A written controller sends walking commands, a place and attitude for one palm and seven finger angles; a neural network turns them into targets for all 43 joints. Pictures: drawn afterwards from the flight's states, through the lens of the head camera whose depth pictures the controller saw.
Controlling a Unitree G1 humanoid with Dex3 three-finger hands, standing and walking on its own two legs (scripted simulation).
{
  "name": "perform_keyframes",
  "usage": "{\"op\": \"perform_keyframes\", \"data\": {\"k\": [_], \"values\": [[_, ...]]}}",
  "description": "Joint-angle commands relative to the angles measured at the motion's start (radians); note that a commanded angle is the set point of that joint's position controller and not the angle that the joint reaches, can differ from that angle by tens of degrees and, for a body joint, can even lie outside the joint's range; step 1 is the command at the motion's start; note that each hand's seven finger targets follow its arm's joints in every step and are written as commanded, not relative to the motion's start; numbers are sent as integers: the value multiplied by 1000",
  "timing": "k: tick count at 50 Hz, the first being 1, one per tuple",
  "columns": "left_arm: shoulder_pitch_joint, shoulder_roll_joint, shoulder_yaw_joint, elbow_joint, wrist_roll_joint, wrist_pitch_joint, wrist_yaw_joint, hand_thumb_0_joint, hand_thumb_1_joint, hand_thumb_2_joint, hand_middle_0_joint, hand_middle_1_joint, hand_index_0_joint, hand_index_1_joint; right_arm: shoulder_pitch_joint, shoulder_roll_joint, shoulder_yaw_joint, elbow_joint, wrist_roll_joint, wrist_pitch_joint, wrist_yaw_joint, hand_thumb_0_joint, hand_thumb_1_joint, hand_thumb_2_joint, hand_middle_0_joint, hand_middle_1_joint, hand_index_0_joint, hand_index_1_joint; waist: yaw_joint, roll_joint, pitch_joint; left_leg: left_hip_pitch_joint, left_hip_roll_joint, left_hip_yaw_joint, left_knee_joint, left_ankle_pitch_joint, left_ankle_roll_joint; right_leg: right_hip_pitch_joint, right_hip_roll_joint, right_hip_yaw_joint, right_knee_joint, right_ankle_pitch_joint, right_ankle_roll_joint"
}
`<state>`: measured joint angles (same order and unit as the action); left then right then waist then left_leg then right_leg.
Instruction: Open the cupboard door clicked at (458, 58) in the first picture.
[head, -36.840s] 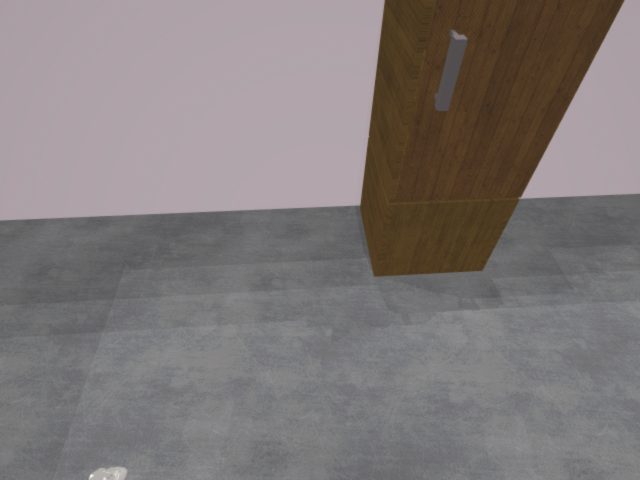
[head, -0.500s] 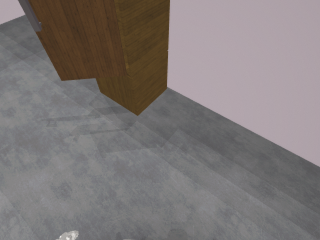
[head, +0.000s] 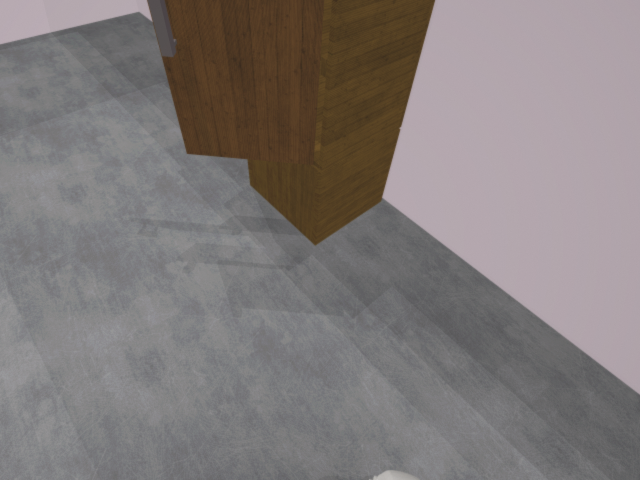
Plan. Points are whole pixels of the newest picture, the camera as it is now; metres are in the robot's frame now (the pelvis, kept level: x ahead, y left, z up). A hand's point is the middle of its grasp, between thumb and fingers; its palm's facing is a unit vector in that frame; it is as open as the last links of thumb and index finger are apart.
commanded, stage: take the last steps up to it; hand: left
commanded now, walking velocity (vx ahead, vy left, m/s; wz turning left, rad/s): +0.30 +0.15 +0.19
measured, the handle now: (163, 13) +1.00 +0.44 +0.08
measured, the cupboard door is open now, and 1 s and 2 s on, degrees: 45 45 45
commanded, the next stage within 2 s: come to a stop and stand still in 1.02 s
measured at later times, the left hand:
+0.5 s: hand (176, 474) +0.14 +0.20 -0.17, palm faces +0.18 -0.96 -0.21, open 7.2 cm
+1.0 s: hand (181, 293) +0.42 +0.28 -0.16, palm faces +0.09 -0.97 -0.22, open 7.4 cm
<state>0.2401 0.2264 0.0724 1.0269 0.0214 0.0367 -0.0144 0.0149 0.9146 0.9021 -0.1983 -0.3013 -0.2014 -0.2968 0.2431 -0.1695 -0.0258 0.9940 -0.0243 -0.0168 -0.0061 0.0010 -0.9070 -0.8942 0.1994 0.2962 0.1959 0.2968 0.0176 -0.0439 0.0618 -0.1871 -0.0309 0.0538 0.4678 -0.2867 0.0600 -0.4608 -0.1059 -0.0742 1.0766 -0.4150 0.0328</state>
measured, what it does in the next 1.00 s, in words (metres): walks ahead: right foot, then left foot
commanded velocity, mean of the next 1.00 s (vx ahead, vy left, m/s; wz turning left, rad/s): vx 0.28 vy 0.13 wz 0.02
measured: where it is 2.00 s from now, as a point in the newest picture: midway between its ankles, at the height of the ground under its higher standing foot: (275, 407)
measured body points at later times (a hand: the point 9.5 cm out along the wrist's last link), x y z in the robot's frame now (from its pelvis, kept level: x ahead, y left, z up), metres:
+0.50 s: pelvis +0.15 +0.01 +0.00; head +0.17 +0.02 +0.45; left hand +0.13 +0.26 -0.15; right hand +0.21 -0.23 -0.14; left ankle +0.19 +0.17 -0.70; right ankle +0.12 -0.13 -0.74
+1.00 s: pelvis +0.33 +0.09 -0.01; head +0.35 +0.07 +0.44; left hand +0.42 +0.33 -0.14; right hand +0.31 -0.14 -0.18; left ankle +0.25 +0.18 -0.74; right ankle +0.41 +0.00 -0.74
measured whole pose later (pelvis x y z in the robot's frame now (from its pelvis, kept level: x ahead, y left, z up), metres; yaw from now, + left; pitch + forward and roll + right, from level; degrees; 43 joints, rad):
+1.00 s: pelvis +0.33 +0.09 -0.01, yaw +4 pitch -1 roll +3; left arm 0.15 0.16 0.05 0.97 0.03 -0.03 -0.02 0.01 0.91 0.90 -0.20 -0.30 -0.20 -0.30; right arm 0.36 -0.17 -0.03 1.10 -0.02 -0.02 0.00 0.00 -0.92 -0.89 0.20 0.30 0.20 0.30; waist -0.01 -0.01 0.04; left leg -0.09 -0.02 0.18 0.49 -0.38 0.02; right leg -0.37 -0.09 -0.11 0.59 -0.23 -0.03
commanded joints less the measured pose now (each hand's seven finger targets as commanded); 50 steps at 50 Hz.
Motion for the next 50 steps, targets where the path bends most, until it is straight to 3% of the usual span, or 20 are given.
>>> {"op": "perform_keyframes", "data": {"k": [1, 7, 10, 11, 12, 13, 15, 17, 19, 25, 27, 28, 30, 32, 36, 44, 47, 48, 49, 50], "values": [[-102, 44, -3, -110, 0, -45, -11, 0, 900, 900, -200, -300, -200, -300, 96, -172, -34, -5, 1, -28, -15, 0, -900, -900, 200, 300, 200, 300, -33, 150, -30, 97, 246, -230, -250, 173, 147, -98, -11, 8, -129, 60, 4], [-161, 33, -5, -132, 1, -53, -11, 0, 900, 900, -200, -300, -200, -300, 137, -166, -34, 35, -3, -22, -8, 0, -900, -900, 200, 300, 200, 300, -36, 159, 20, 34, 235, -220, -235, 130, 140, 45, 36, -39, -373, 89, 3], [0, 66, 14, -83, 4, -70, -5, 0, 900, 900, -200, -300, -200, -300, 110, -146, -30, 39, 5, -23, -9, 0, -900, -900, 200, 300, 200, 300, 48, 77, -24, -112, 153, -144, -16, 146, 69, 394, 39, -26, -601, 188, -17], [126, 149, 35, -48, 10, -83, 3, 0, 900, 900, -200, -300, -200, -300, 116, -113, -26, 25, 18, -29, -2, 0, -900, -900, 200, 300, 200, 300, 97, -90, -97, -304, 68, -54, 212, 25, 12, 653, -148, 186, -684, 115, -78], [240, 242, 59, -24, 5, -83, 10, 0, 900, 900, -200, -300, -200, -300, 119, -92, -27, -11, 16, -29, 1, 0, -900, -900, 200, 300, 200, 300, 123, -313, -151, -477, -23, 7, 500, -325, -37, 764, -424, 540, -827, 97, -197], [214, 231, 56, -32, -6, -74, 22, 0, 900, 900, -200, -300, -200, -300, 86, -142, -39, -22, 4, -18, 3, 0, -900, -900, 200, 300, 200, 300, 103, -177, -75, -511, 51, -74, 646, -327, -47, 624, -474, 577, -886, -59, -249], [96, 125, 28, -52, -3, -78, 31, 0, 900, 900, -200, -300, -200, -300, -23, -110, -43, -27, -3, -1, 13, 0, -900, -900, 200, 300, 200, 300, 56, -155, 76, -516, 131, -115, 725, -139, -61, 343, -371, 424, -921, -125, -198], [45, 75, 14, -60, -1, -94, 30, 0, 900, 900, -200, -300, -200, -300, 17, -68, -39, -7, -7, 18, 27, 0, -900, -900, 200, 300, 200, 300, 5, -130, 35, -419, 151, -77, 659, -20, -85, 248, -297, 213, -935, 22, -143], [42, 85, 19, -51, 3, -106, 26, 0, 900, 900, -200, -300, -200, -300, 34, -43, -38, -1, -3, 20, 38, 0, -900, -900, 200, 300, 200, 300, -10, -112, 7, -360, 147, -23, 520, 17, -100, 246, -255, 98, -924, 139, -127], [88, 139, 31, 2, 10, -108, 17, 0, 900, 900, -200, -300, -200, -300, -52, -33, -32, -51, 2, -6, 57, 0, -900, -900, 200, 300, 200, 300, 15, -120, -18, -209, 82, 71, 147, 52, -93, 300, -229, 24, -833, 268, -116], [69, 146, 33, 5, 6, -96, 16, 0, 900, 900, -200, -300, -200, -300, 13, -71, -36, -34, 1, -16, 52, 0, -900, -900, 200, 300, 200, 300, -28, -98, -32, -31, 52, 110, 30, 90, -85, 230, -201, -14, -750, 222, -86], [66, 129, 31, 2, 7, -89, 11, 0, 900, 900, -200, -300, -200, -300, 92, -115, -48, -16, -1, -18, 44, 0, -900, -900, 200, 300, 200, 300, -66, -14, -57, 125, 49, 104, 3, 45, -74, 135, -158, -48, -620, 187, -65], [29, 28, 7, -67, -1, -81, 5, 0, 900, 900, -200, -300, -200, -300, 338, -296, -89, 33, -17, -22, 10, 0, -900, -900, 200, 300, 200, 300, -165, 392, -155, 343, 398, -399, -191, -63, 93, -175, 53, -127, -30, -217, -4], [-65, 23, -1, -87, -2, -81, 11, 0, 900, 900, -200, -300, -200, -300, 232, -253, -72, 14, -10, -21, -7, 0, -900, -900, 200, 300, 200, 300, -126, 301, -98, 206, 428, -414, -230, -144, 155, -279, -17, 27, 216, -112, -50], [16, 6, -2, -33, 6, -59, -5, 0, 900, 900, -200, -300, -200, -300, 86, -141, -36, -9, -7, -46, -14, 0, -900, -900, 200, 300, 200, 300, -26, 168, -29, 37, 330, -173, -285, 41, 105, -166, -54, 26, 92, 67, -34], [-63, -7, -7, -81, 6, -56, -5, 0, 900, 900, -200, -300, -200, -300, 106, -143, -37, 30, -10, -39, -2, 0, -900, -900, 200, 300, 200, 300, -12, 95, 10, 35, 302, -67, -290, 128, 131, 13, -5, -29, -345, 138, -34], [-4, 13, 1, -66, 8, -60, -2, 0, 900, 900, -200, -300, -200, -300, 95, -140, -30, 45, -7, -31, -2, 0, -900, -900, 200, 300, 200, 300, 28, 82, 3, -21, 252, -10, -158, 135, 80, 216, 35, -56, -496, 203, -43], [76, 49, 11, -44, 9, -70, 2, 0, 900, 900, -200, -300, -200, -300, 90, -127, -27, 45, 0, -31, 0, 0, -900, -900, 200, 300, 200, 300, 63, 9, -10, -102, 191, 27, -24, 113, 42, 365, 30, -17, -574, 217, -57], [193, 123, 28, -15, 14, -84, 9, 0, 900, 900, -200, -300, -200, -300, 93, -98, -24, 34, 10, -33, 4, 0, -900, -900, 200, 300, 200, 300, 107, -147, -58, -266, 84, 105, 220, -21, -16, 545, -154, 250, -687, 191, -131], [262, 212, 44, -4, 1, -84, 14, 0, 900, 900, -200, -300, -200, -300, 113, -88, -24, 6, 9, -31, 9, 0, -900, -900, 200, 300, 200, 300, 105, -289, -97, -418, 8, 106, 507, -336, -57, 630, -377, 561, -848, 205, -254]]}}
